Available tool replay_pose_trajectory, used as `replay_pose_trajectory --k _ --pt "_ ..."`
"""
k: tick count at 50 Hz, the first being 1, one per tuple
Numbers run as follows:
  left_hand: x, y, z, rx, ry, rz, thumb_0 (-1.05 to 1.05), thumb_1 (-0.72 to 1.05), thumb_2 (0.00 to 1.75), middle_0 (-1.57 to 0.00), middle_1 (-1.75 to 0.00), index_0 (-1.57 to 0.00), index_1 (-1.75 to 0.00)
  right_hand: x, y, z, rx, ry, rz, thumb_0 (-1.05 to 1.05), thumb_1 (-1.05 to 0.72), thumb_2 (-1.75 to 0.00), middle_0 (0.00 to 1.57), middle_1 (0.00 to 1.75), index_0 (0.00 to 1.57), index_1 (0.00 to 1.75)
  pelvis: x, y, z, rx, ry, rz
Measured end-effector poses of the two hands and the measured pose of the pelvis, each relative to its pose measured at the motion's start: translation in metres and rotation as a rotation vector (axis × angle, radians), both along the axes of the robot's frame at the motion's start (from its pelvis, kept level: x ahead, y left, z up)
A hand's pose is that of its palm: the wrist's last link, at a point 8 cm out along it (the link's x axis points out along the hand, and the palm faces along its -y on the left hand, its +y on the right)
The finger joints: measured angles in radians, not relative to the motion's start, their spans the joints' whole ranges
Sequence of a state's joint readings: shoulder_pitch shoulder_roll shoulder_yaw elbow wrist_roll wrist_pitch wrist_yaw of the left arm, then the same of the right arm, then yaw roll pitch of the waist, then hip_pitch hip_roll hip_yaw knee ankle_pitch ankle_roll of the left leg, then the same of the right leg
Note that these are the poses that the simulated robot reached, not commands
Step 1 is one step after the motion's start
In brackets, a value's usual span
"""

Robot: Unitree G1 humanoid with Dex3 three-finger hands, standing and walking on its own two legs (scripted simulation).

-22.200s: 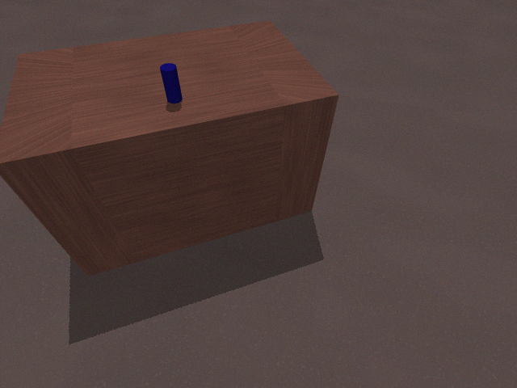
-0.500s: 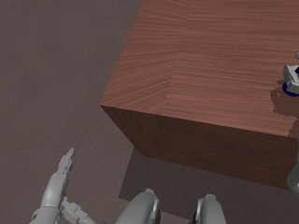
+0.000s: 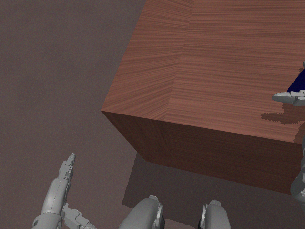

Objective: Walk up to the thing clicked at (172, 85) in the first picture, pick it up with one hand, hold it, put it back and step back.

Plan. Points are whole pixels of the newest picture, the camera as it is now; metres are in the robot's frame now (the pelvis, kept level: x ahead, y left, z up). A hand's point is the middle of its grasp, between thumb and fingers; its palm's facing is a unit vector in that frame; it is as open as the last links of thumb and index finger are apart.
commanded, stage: withdraw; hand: right
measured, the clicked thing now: out of the picture +0.50 -0.27 +0.04
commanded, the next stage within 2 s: rise in 0.36 s
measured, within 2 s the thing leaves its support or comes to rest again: neither
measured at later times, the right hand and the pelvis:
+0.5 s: hand out of the picture +0.49 -0.32 +0.17, palm faces +0.31 +0.95 -0.01, open 17.5 cm; pelvis +0.02 +0.00 +0.04, yaw -2 degrees
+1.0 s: hand out of the picture +0.37 -0.37 +0.13, palm faces +0.44 +0.80 -0.40, open 17.4 cm; pelvis +0.03 -0.01 +0.08, yaw -1 degrees
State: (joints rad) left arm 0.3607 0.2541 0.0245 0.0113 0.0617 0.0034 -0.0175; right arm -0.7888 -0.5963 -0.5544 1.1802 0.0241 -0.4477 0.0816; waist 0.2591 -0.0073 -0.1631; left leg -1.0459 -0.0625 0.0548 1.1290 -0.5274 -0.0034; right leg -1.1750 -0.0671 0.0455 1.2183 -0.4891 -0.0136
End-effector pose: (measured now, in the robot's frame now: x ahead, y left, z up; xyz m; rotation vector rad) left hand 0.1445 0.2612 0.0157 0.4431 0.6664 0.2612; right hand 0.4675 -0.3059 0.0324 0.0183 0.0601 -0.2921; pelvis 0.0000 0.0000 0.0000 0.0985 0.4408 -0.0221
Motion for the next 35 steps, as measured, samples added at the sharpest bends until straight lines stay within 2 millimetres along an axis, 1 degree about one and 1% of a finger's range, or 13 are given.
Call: replay_pose_trajectory --k 5,9,13,17,21,24,26,29,33,35 --pt "0.005 0.001 0.002 -0.004 -0.004 0.0 -0.01 -0.53 0.06 -0.07 -0.06 -0.06 -0.07 0.002 -0.003 0.005 -0.009 -0.004 -0.004 -0.01 0.46 -0.13 0.31 0.23 0.3 0.23 0.003 0.0 0.002 -0.001 -0.003 0.0" --pt "0.006 0.005 0.009 -0.002 -0.009 0.009 -0.01 -0.52 0.04 -0.07 -0.06 -0.07 -0.06 0.004 -0.01 0.022 -0.003 -0.031 -0.024 -0.02 0.5 -0.1 0.2 0.16 0.2 0.15 0.006 0.001 0.007 -0.004 -0.016 0.0" --pt "0.004 0.007 0.011 -0.017 0.009 0.025 -0.01 -0.51 0.04 -0.06 -0.06 -0.07 -0.05 0.005 -0.024 0.051 -0.021 -0.061 -0.045 -0.02 0.53 -0.07 0.14 0.11 0.13 0.11 0.01 0.002 0.015 -0.008 -0.035 -0.002" --pt "0.004 0.005 0.006 -0.058 0.036 0.038 -0.01 -0.5 0.03 -0.06 -0.05 -0.07 -0.04 0.002 -0.041 0.083 -0.043 -0.071 -0.057 -0.02 0.55 -0.05 0.1 0.08 0.1 0.08 0.014 0.001 0.024 -0.012 -0.058 -0.005" --pt "0.011 -0.001 0.005 -0.104 0.031 0.027 -0.01 -0.51 0.03 -0.06 -0.05 -0.06 -0.04 -0.005 -0.054 0.117 -0.055 -0.067 -0.045 -0.02 0.55 -0.04 0.08 0.07 0.08 0.07 0.018 0.0 0.034 -0.018 -0.089 -0.011" --pt "0.018 -0.007 0.007 -0.136 0.017 0.008 -0.01 -0.51 0.04 -0.06 -0.05 -0.06 -0.04 -0.013 -0.059 0.133 -0.045 -0.048 -0.026 -0.02 0.55 -0.04 0.08 0.06 0.07 0.06 0.019 -0.001 0.041 -0.023 -0.11 -0.016" --pt "0.022 -0.011 0.008 -0.156 0.007 -0.008 -0.01 -0.52 0.04 -0.06 -0.05 -0.06 -0.04 -0.019 -0.061 0.137 -0.061 -0.008 -0.017 -0.02 0.55 -0.03 0.08 0.06 0.07 0.06 0.019 -0.001 0.044 -0.029 -0.123 -0.015" --pt "0.025 -0.016 0.01 -0.192 0.007 -0.019 -0.01 -0.52 0.04 -0.06 -0.05 -0.06 -0.05 -0.029 -0.07 0.134 -0.121 0.112 -0.047 -0.01 0.55 -0.03 0.07 0.06 0.07 0.05 0.019 -0.002 0.049 -0.037 -0.136 -0.011" --pt "0.018 -0.019 0.008 -0.226 0.058 -0.023 -0.01 -0.52 0.04 -0.06 -0.05 -0.06 -0.05 -0.047 -0.086 0.125 -0.161 0.228 -0.117 -0.01 0.56 -0.02 0.07 0.05 0.07 0.05 0.019 -0.002 0.056 -0.047 -0.151 -0.007" --pt "0.013 -0.017 0.009 -0.23 0.088 -0.018 -0.01 -0.51 0.04 -0.06 -0.05 -0.07 -0.05 -0.057 -0.098 0.127 -0.174 0.254 -0.174 -0.02 0.56 -0.02 0.07 0.05 0.07 0.05 0.02 -0.002 0.059 -0.05 -0.162 -0.004"
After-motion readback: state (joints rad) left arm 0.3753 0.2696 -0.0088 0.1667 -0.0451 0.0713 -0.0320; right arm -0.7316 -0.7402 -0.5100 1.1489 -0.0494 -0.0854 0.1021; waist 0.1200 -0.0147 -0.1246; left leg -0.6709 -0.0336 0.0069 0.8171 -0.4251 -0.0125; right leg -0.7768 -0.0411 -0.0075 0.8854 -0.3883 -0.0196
